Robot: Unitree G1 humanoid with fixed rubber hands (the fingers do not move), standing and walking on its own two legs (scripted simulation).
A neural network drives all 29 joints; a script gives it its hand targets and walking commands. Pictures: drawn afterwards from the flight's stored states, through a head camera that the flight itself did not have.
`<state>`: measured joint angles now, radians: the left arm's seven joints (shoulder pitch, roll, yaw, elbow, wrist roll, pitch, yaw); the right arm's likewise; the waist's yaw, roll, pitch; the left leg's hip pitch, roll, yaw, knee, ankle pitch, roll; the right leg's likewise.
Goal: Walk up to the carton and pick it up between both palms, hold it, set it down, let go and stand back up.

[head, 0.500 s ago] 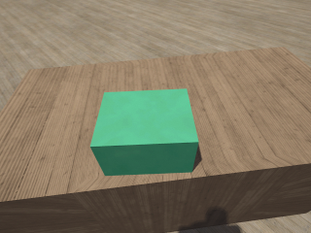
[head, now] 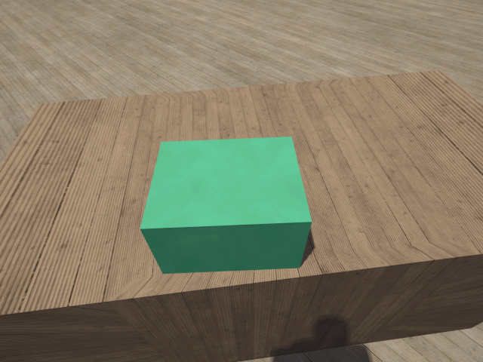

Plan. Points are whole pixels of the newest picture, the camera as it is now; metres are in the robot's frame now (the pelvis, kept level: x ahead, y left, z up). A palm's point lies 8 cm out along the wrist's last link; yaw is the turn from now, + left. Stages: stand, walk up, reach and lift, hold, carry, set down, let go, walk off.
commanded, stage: stand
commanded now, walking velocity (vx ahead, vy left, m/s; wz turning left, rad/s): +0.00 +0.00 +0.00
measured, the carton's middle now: (228, 203) +0.43 +0.04 -0.01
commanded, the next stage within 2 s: none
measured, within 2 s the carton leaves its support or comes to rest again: neither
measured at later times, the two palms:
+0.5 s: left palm out of the picture -0.02 +0.20 -0.15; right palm out of the picture -0.02 -0.18 -0.15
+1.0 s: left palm out of the picture +0.01 +0.21 -0.16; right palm out of the picture -0.01 -0.17 -0.15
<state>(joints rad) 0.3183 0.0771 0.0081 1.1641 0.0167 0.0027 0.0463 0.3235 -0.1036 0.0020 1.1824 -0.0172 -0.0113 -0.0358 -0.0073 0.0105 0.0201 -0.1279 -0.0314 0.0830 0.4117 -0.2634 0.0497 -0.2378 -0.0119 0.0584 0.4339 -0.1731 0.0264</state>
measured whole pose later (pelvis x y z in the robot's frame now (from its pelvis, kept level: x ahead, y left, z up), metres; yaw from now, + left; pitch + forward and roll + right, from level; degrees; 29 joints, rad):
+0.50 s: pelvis +0.02 +0.01 +0.00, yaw +0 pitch -2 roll +0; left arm 0.30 0.08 0.01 1.19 0.01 0.00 0.05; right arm 0.32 -0.09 0.01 1.18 -0.02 -0.02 -0.04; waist -0.01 0.00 0.04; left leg -0.09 -0.04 0.09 0.40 -0.28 0.06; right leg -0.21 -0.02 0.06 0.43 -0.20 0.04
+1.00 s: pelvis +0.04 +0.02 +0.00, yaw +0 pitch -2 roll +0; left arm 0.29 0.08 0.01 1.20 0.01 0.01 0.06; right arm 0.32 -0.09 0.00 1.19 -0.01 -0.03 -0.05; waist -0.01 -0.01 0.04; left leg -0.06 -0.06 0.09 0.40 -0.32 0.08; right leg -0.18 -0.03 0.07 0.45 -0.24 0.06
